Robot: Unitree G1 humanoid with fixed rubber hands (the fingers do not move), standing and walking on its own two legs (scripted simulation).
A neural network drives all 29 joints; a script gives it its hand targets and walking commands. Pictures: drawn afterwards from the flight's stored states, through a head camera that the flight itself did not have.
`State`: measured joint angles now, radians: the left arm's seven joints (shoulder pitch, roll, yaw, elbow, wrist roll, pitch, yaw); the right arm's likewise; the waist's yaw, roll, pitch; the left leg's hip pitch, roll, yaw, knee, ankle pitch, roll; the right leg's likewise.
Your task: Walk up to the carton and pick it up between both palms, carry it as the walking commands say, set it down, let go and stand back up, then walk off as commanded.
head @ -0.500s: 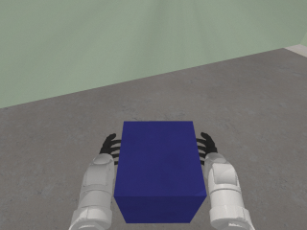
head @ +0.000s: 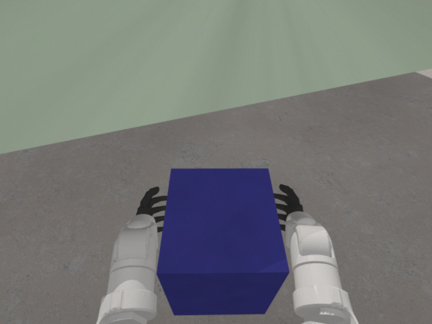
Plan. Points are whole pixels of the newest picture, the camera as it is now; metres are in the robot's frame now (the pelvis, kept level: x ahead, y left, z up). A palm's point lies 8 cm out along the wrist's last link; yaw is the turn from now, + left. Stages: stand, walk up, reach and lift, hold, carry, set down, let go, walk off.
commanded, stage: reach and lift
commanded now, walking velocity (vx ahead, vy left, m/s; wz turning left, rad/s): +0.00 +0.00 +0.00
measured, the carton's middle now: (219, 244) +0.29 +0.00 -0.02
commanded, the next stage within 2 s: hold in 0.68 s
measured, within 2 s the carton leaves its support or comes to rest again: neither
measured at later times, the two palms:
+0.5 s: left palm (146, 223) +0.30 +0.15 +0.05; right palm (294, 219) +0.30 -0.15 +0.05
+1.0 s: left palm (144, 230) +0.28 +0.15 +0.05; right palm (296, 226) +0.28 -0.14 +0.06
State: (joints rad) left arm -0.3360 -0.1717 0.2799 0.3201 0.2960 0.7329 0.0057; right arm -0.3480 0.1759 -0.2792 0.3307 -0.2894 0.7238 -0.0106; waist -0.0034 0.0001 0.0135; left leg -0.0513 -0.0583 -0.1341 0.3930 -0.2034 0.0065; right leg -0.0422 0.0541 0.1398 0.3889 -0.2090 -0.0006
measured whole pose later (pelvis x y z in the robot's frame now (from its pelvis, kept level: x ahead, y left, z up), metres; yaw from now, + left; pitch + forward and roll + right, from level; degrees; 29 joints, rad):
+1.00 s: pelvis -0.01 +0.00 +0.00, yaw +0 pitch -9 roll +0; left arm -0.29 -0.16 0.22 0.28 0.29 0.77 0.01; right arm -0.30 0.16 -0.23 0.30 -0.28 0.76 -0.01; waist 0.00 0.00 0.01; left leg -0.04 -0.06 -0.12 0.39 -0.20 0.01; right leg -0.03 0.05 0.13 0.39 -0.21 0.00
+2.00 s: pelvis +0.34 -0.17 -0.03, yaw -32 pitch +5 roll -3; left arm 0.01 -0.13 0.00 -0.50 0.02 1.18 0.17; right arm 0.03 0.13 -0.05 -0.53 0.00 1.17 -0.17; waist -0.01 0.05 -0.13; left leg -0.08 0.24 0.23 0.86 -0.48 -0.11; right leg -0.51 0.06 -0.26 0.58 -0.15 -0.14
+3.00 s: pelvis +0.76 -0.60 -0.04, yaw -68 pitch +4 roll -3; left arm -0.01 -0.13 0.01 -0.49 0.04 1.19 0.16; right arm 0.02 0.13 -0.05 -0.52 -0.03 1.17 -0.16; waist 0.03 0.04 -0.10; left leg -0.08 0.27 0.24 0.91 -0.46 -0.13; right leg -0.50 0.07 -0.25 0.61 -0.19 -0.16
